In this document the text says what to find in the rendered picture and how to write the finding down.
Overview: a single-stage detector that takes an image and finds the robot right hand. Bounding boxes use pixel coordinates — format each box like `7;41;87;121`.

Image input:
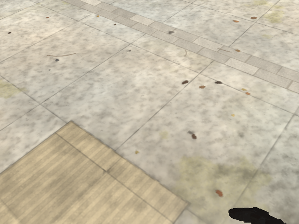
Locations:
228;206;287;224

